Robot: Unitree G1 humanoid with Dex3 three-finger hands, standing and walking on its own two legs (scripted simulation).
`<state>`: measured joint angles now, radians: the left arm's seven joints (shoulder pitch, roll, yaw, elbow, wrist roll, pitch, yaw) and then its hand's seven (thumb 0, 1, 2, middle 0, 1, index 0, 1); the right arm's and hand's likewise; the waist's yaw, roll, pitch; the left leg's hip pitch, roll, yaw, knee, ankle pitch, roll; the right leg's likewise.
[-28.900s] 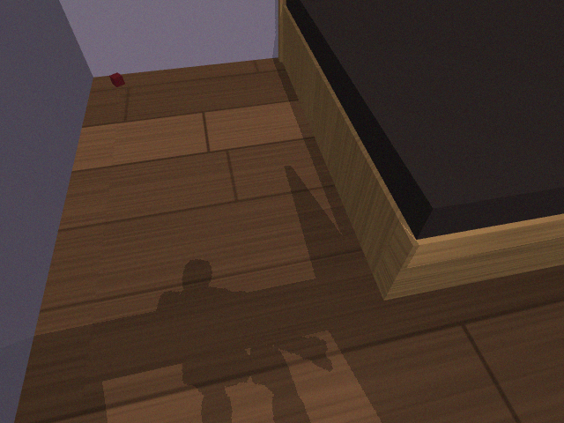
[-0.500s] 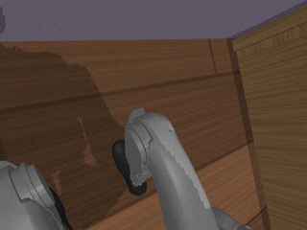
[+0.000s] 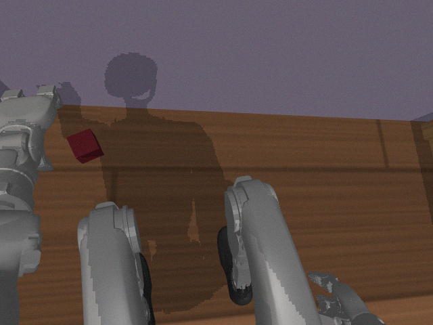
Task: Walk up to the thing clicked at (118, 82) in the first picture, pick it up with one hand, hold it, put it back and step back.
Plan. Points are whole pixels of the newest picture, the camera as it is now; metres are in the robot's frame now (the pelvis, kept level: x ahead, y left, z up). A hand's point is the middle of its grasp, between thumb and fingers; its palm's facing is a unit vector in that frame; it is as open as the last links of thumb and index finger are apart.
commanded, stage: withdraw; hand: left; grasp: from above
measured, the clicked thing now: (86, 146) +0.51 +0.23 -0.33
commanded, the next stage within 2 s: home in 0.22 s
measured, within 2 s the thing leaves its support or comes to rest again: neither
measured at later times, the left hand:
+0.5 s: hand (61, 120) +0.52 +0.24 -0.18, palm faces -0.35 -0.06 -0.94, open 13.0 cm
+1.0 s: hand (11, 185) +0.35 +0.23 +0.03, palm faces -0.24 -0.72 -0.65, open 7.6 cm
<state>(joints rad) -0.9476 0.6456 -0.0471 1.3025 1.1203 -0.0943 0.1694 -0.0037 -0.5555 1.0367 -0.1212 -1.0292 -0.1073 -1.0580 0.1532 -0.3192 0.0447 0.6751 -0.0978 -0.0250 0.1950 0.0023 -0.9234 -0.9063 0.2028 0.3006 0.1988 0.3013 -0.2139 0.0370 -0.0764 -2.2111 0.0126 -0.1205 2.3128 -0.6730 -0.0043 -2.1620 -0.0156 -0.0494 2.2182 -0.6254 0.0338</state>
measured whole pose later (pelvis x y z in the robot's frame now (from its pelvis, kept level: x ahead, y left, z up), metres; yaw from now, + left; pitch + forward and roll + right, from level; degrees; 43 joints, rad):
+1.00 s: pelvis +0.01 +0.00 +0.14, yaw +3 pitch +31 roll -5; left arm -0.31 0.39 -0.01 0.53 0.44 0.15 0.07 0.00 0.84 0.90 -0.21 -0.31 -0.21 -0.32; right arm 0.10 -0.29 -0.04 0.59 0.02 0.00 0.02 0.01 -0.90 -0.90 0.20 0.30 0.20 0.30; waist -0.07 0.03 -0.20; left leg -1.77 0.02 -0.08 1.86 -0.65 -0.01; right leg -1.73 -0.03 -0.04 1.80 -0.61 0.03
